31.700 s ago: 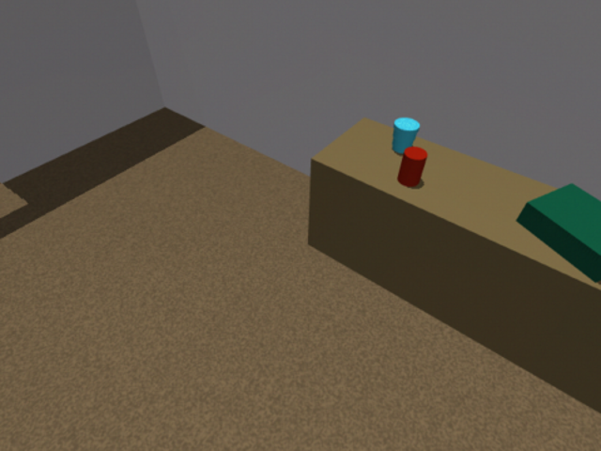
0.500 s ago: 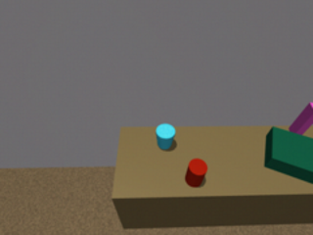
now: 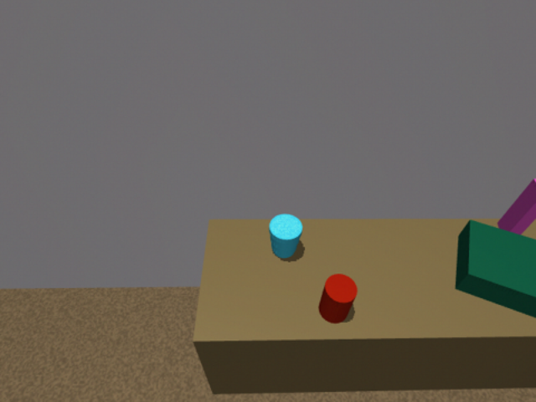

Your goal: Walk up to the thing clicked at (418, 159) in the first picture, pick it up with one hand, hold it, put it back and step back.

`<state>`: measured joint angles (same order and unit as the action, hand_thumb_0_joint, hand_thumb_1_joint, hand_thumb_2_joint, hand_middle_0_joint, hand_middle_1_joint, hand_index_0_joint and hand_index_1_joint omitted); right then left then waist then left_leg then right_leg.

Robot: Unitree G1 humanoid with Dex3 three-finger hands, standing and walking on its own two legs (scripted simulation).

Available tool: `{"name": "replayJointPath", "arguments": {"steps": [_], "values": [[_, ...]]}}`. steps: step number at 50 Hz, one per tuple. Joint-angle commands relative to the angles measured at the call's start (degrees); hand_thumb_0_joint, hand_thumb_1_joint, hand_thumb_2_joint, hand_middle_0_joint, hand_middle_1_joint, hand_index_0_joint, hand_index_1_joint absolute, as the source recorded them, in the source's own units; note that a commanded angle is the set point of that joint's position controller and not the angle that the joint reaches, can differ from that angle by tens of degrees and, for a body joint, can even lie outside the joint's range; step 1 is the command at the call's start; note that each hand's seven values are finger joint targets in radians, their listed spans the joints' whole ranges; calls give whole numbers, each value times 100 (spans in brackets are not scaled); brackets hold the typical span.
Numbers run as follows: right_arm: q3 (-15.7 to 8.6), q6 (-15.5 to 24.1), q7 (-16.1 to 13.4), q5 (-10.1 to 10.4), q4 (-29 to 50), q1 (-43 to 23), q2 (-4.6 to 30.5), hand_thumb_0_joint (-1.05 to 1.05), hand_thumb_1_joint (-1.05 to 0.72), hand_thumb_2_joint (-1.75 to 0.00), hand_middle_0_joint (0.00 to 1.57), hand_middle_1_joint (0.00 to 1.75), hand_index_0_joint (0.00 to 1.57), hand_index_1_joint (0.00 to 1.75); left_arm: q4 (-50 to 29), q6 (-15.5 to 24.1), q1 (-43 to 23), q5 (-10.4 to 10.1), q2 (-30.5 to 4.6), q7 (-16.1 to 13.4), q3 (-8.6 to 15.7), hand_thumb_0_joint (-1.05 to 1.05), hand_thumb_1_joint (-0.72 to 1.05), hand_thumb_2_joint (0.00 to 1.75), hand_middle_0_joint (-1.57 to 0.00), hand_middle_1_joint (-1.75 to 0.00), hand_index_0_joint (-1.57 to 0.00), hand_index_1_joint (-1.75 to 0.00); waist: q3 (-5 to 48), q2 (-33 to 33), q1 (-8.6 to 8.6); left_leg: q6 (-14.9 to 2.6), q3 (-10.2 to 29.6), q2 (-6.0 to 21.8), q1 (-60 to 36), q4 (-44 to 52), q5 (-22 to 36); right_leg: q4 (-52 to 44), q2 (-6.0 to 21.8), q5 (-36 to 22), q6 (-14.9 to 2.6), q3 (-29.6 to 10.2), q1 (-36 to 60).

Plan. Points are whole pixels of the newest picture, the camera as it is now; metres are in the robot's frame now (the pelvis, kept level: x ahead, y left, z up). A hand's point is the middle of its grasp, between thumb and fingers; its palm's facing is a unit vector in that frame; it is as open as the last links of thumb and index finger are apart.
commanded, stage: stand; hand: right
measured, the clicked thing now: (336, 299) +0.43 -0.16 -0.26
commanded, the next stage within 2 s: step back in 0.32 s
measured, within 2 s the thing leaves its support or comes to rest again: neither
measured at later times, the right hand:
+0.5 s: hand out of the picture +0.06 -0.27 -0.17, palm faces -0.02 +0.93 -0.36, open 7.3 cm
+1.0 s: hand out of the picture -0.07 -0.20 -0.15, palm faces -0.07 +0.90 -0.44, open 7.3 cm
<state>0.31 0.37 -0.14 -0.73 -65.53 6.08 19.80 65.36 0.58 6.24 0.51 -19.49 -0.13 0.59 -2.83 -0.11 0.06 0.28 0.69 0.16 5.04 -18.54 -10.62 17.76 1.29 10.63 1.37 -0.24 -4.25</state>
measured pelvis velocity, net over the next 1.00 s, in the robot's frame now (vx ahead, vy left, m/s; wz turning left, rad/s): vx -0.12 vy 0.06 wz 0.02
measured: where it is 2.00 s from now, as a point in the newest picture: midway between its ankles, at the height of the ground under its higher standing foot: outside the picture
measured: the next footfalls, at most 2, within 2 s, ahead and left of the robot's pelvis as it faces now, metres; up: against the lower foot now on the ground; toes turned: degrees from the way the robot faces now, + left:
left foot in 0.82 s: -0.10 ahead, +0.14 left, +0.00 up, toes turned +0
right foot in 1.22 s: -0.12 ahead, -0.03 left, +0.00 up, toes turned +1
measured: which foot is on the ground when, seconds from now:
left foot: down 0.00-0.56, up 0.58-0.80, down 0.82-1.00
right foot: down 0.00-0.84, up 0.86-1.00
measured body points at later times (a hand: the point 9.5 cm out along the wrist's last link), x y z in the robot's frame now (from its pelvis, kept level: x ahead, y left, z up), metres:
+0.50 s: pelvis -0.03 -0.01 -0.01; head +0.02 +0.00 +0.43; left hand +0.06 +0.31 -0.14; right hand +0.07 -0.32 -0.14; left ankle +0.00 +0.12 -0.75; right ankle -0.01 -0.13 -0.75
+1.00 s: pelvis -0.12 +0.06 -0.01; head -0.04 +0.11 +0.43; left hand +0.01 +0.37 -0.16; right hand -0.06 -0.25 -0.12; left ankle -0.14 +0.14 -0.75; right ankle -0.11 -0.10 -0.67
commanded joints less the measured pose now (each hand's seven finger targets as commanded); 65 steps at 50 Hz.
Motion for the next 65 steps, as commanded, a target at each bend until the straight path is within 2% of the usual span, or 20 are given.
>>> {"name": "replayJointPath", "arguments": {"steps": [1,15,16,20,25,27,29,30,37,40,41,42,43,44,47,54,60,62,64,65], "values": [[-249,118,-77,3,312,-168,1175,0,-90,-90,20,30,20,30,-325,109,-189,14,-1204,-63,196,0,90,90,-20,-30,-20,-30,213,-57,-43,-136,488,675,32,315,709,-306,590,-581,-213,-445,-99],[-235,146,-74,18,319,-136,1209,0,-90,-90,20,30,20,30,-363,99,-115,5,-1199,-53,180,0,90,90,-20,-30,-20,-30,299,-37,-12,-151,520,696,24,330,856,-243,608,-725,-224,-430,-34],[-390,38,-42,46,411,-317,1534,0,-90,-90,20,30,20,30,-477,25,-169,-72,-1573,-76,452,0,90,90,-20,-30,-20,-30,-389,-101,6,-316,578,614,496,-244,1664,275,472,-1419,-238,-476,-662],[-478,-51,-25,133,655,-75,1480,0,-90,-90,20,30,20,30,-764,-30,-48,-72,-1390,-112,478,0,90,90,-20,-30,-20,-30,431,47,-87,-605,582,745,437,-683,2195,968,339,-1551,-434,-307,-370],[-584,-170,-1,121,1004,-256,1520,0,-90,-90,20,30,20,30,-1054,-127,85,-15,-1360,-85,487,0,90,90,-20,-30,-20,-30,770,196,5,-754,639,678,646,-1224,1290,1261,432,-910,-669,-581,-723],[-585,-225,2,114,1128,-270,1373,0,-90,-90,20,30,20,30,-1159,-132,35,27,-1623,-80,565,0,90,90,-20,-30,-20,-30,728,-228,42,-499,351,156,936,-2048,426,806,989,-1237,-1056,-1146,-839],[-565,-312,8,76,1209,-105,1225,0,-90,-90,20,30,20,30,-1388,-111,-213,113,-1929,-100,659,0,90,90,-20,-30,-20,-30,532,-1179,104,-224,122,-562,1460,-3842,-2074,116,2084,-1829,-1785,-2192,-1038],[-569,-351,13,40,1241,80,1268,0,-90,-90,20,30,20,30,-1501,-87,-281,182,-2009,-119,691,0,90,90,-20,-30,-20,-30,475,-1196,68,-238,426,-391,1488,-4327,-2333,181,2225,-1847,-1945,-2241,-1326],[-581,-253,-1,79,1341,670,1310,0,-90,-90,20,30,20,30,-1932,-164,-508,226,-1686,-191,670,0,90,90,-20,-30,-20,-30,732,-1190,1,-151,362,-8,1703,-2497,-1827,1033,1489,-1766,-1233,-1361,-312],[-626,-118,-70,-85,1261,879,1249,0,-90,-90,20,30,20,30,-1991,-313,-414,17,-1585,-133,613,0,90,90,-20,-30,-20,-30,842,-732,-173,-96,6,-52,789,-109,260,2150,950,-1989,-826,-774,-374],[-733,-79,-96,-203,1332,764,1598,0,-90,-90,20,30,20,30,-2067,-366,-222,-43,-1250,-112,546,0,90,90,-20,-30,-20,-30,799,322,-43,-75,1133,701,236,-74,1794,3010,216,-659,-522,-484,-1321],[-824,-84,-92,-251,1440,588,2090,0,-90,-90,20,30,20,30,-2094,-370,-135,-52,-971,-161,498,0,90,90,-20,-30,-20,-30,641,1426,75,-268,2150,1448,-432,-353,3413,3543,-751,2231,-323,-383,-2810],[-870,-99,-78,-187,1582,554,2405,0,-90,-90,20,30,20,30,-2117,-365,-385,28,-1225,-252,575,0,90,90,-20,-30,-20,-30,633,1381,-291,-1049,2631,2032,280,-343,3445,4118,-801,2788,-192,-1051,-2548],[-884,-89,-102,-172,1610,443,2299,0,-90,-90,20,30,20,30,-2085,-357,-655,81,-1373,-289,600,0,90,90,-20,-30,-20,-30,355,1305,-375,-1127,2724,2031,815,-92,2676,4513,-710,2630,-195,-1225,-2424],[-693,-94,-226,-181,1726,-196,1507,0,-90,-90,20,30,20,30,-1922,-375,25,-54,-1233,-211,560,0,90,90,-20,-30,-20,-30,220,865,252,-101,777,827,-150,-656,3414,4715,-792,1302,-327,-1237,-3052],[-751,-103,-292,-50,1757,610,1383,0,-90,-90,20,30,20,30,-2100,-269,-103,62,-1142,-151,557,0,90,90,-20,-30,-20,-30,512,670,-273,-635,999,1147,-1052,-922,3164,3016,-539,1432,-65,-687,-2466],[-758,-130,-247,26,1951,314,1451,0,-90,-90,20,30,20,30,-1936,-215,415,150,-1105,-104,589,0,90,90,-20,-30,-20,-30,628,575,-102,-807,1215,1302,-449,-1130,2446,1393,-297,877,-328,-285,-1403],[-718,-126,-218,94,2016,97,1409,0,-90,-90,20,30,20,30,-1845,-160,673,195,-1178,-106,635,0,90,90,-20,-30,-20,-30,788,157,73,-721,1114,1195,137,-1445,1997,917,-136,-669,-465,-561,-674],[-668,-131,-221,173,2075,-107,1231,0,-90,-90,20,30,20,30,-2036,-149,315,156,-1657,-83,744,0,90,90,-20,-30,-20,-30,556,-1262,99,-200,414,-30,1009,-2748,342,711,977,-2157,-1368,-2116,-708],[-657,-175,-243,142,2036,-7,1179,0,-90,-90,20,30,20,30,-2214,-153,110,140,-1787,-80,760,0,90,90,-20,-30,-20,-30,272,-1749,128,-5,178,-510,1290,-3583,-1974,405,1802,-2509,-1927,-2859,-934]]}}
